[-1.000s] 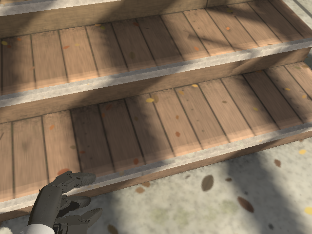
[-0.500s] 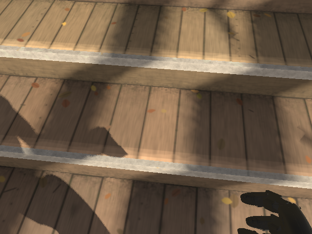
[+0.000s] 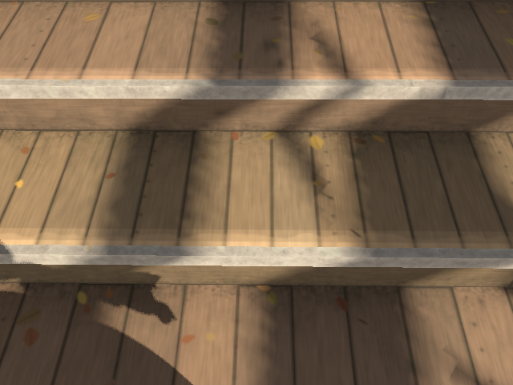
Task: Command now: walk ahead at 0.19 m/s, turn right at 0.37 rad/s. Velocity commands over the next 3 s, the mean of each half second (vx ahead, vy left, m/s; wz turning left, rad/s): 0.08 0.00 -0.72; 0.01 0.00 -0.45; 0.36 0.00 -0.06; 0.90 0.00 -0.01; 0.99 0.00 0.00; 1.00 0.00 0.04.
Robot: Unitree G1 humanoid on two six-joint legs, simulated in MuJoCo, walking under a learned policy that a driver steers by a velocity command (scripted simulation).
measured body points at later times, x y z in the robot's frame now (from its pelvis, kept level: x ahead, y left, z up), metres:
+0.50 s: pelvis +0.16 +0.07 +0.03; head +0.16 +0.05 +0.48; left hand +0.20 +0.29 -0.10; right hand +0.35 -0.21 +0.01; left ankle +0.32 +0.18 -0.50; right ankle +0.06 -0.06 -0.71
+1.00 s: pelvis +0.21 +0.11 +0.10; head +0.21 +0.10 +0.55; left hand +0.47 +0.22 +0.00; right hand +0.24 -0.16 +0.00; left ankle +0.34 +0.18 -0.54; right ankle +0.14 +0.00 -0.63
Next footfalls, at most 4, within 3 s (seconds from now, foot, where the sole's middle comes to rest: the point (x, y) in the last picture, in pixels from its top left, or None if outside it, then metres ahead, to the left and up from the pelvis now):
0.54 left None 0.37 0.16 -0.58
1.04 right None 0.16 0.00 -0.75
1.54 left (213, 364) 0.47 0.14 -0.58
2.08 right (345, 206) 0.78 -0.17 -0.41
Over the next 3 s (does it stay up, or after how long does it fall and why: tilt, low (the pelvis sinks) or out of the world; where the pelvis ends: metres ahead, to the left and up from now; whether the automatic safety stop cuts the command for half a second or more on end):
stays up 1.36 -0.50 0.53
